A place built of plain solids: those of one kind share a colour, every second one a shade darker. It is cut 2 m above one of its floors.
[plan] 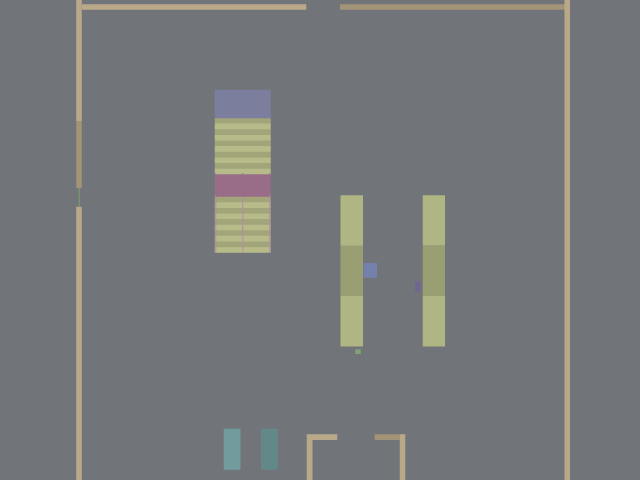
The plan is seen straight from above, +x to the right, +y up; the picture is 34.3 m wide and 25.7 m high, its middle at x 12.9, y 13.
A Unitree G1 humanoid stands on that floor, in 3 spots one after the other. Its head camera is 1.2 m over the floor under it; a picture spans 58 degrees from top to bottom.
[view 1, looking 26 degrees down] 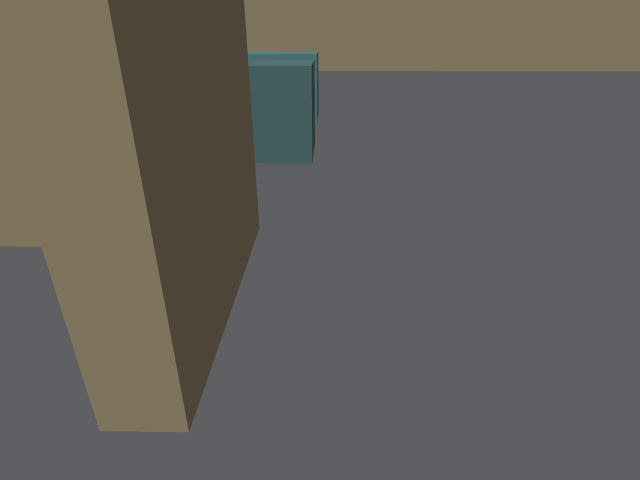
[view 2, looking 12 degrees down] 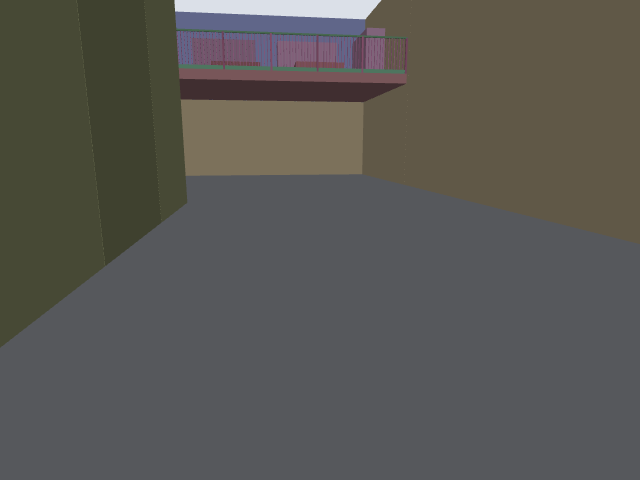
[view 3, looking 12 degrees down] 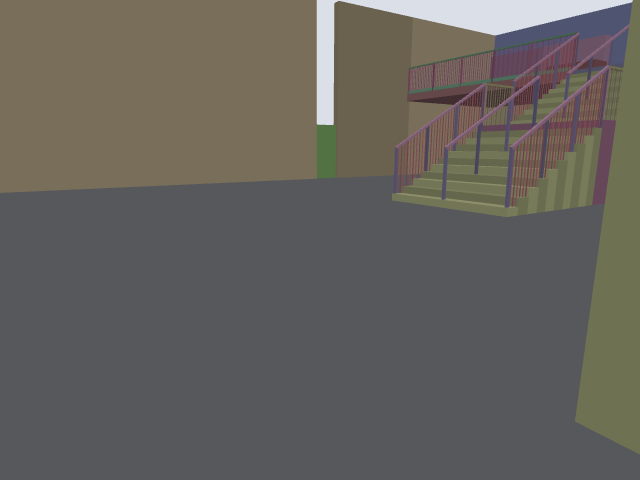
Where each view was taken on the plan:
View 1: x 14.83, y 3.05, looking -179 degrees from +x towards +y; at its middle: ground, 2.74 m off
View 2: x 21.20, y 5.40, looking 82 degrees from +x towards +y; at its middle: ground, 5.77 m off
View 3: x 14.83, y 5.40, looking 147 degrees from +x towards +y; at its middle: ground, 5.77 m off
